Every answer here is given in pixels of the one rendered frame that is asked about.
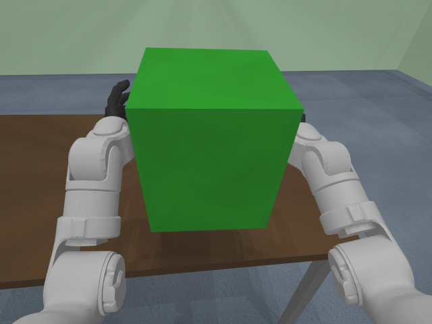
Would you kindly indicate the robot left upper arm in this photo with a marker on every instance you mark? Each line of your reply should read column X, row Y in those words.
column 83, row 287

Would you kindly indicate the left robot hand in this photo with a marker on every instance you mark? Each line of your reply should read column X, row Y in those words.
column 115, row 102

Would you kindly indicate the right robot forearm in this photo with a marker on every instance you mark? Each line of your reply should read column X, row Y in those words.
column 344, row 206

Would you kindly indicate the left robot forearm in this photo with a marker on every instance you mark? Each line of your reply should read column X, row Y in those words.
column 94, row 180

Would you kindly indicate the table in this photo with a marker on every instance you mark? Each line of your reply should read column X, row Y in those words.
column 34, row 152

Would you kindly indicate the robot right upper arm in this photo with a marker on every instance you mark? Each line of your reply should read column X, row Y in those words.
column 371, row 273

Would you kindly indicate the carton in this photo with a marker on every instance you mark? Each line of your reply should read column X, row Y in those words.
column 212, row 131

